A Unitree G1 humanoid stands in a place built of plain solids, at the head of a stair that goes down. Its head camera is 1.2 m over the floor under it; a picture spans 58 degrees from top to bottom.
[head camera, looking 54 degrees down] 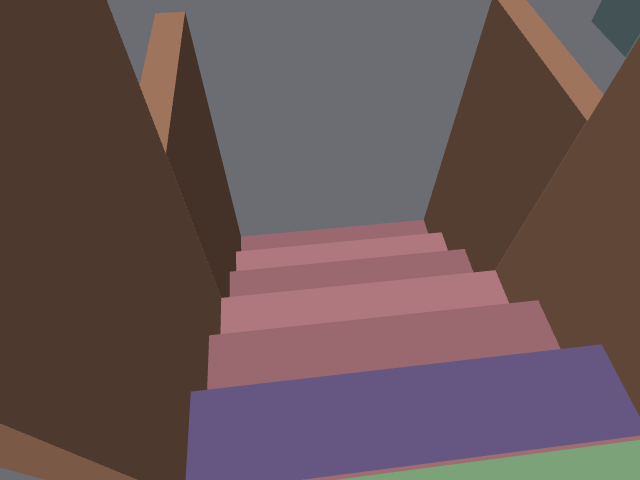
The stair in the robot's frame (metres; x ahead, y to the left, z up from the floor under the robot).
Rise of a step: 0.20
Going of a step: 0.25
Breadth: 1.20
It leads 7 degrees to the left of straight ahead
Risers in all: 6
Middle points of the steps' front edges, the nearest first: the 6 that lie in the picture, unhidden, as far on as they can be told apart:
0.43 -0.23 0.00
0.68 -0.20 -0.20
0.93 -0.18 -0.40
1.19 -0.15 -0.60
1.44 -0.12 -0.80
1.69 -0.09 -1.00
